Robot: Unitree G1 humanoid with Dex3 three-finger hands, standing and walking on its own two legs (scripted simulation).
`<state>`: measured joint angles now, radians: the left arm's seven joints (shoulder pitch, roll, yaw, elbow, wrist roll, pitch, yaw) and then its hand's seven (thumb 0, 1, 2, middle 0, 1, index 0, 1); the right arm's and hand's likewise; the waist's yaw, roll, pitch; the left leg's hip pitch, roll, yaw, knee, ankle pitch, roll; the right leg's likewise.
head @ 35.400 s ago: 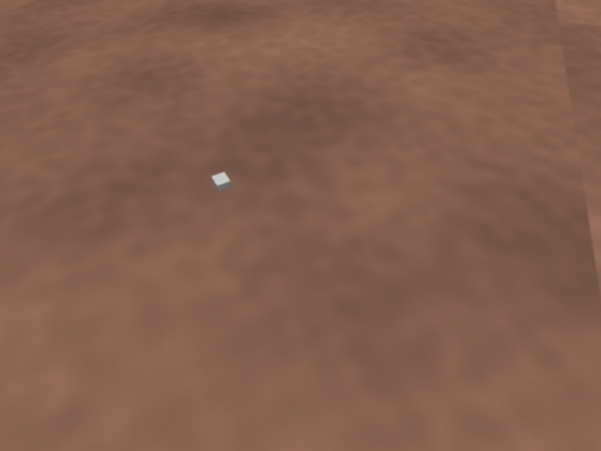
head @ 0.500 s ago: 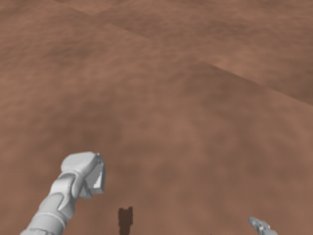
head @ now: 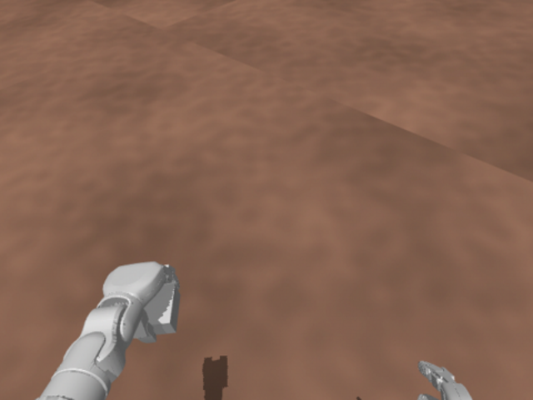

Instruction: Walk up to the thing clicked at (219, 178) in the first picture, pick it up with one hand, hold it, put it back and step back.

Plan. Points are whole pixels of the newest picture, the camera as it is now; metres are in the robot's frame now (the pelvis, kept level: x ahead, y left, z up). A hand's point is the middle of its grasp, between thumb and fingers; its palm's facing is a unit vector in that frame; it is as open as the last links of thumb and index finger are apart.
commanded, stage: hold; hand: left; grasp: from above
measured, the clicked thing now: (151, 310) +0.30 +0.23 -0.06
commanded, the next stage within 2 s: crouch in 0.40 s
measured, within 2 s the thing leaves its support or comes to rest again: neither
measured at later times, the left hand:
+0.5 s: hand (146, 306) +0.29 +0.22 -0.03, palm faces -0.42 -0.07 -0.90, open 9.7 cm
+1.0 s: hand (158, 328) +0.30 +0.24 -0.15, palm faces -0.42 +0.00 -0.91, open 9.7 cm
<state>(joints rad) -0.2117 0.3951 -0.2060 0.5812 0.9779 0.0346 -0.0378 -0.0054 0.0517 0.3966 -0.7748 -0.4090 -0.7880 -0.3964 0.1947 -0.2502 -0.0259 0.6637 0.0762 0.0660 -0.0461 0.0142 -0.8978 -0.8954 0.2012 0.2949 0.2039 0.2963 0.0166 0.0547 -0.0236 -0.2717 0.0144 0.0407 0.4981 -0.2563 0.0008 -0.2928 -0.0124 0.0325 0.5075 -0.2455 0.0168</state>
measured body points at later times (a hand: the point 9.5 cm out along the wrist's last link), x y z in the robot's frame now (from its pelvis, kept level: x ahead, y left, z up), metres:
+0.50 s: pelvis +0.00 +0.00 +0.00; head +0.01 -0.02 +0.45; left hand +0.31 +0.23 +0.02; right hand +0.15 -0.25 -0.12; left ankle +0.00 +0.12 -0.74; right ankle +0.01 -0.13 -0.74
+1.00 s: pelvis -0.02 +0.00 -0.06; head +0.05 +0.01 +0.39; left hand +0.32 +0.24 -0.10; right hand +0.09 -0.27 -0.17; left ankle +0.00 +0.12 -0.74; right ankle +0.01 -0.13 -0.74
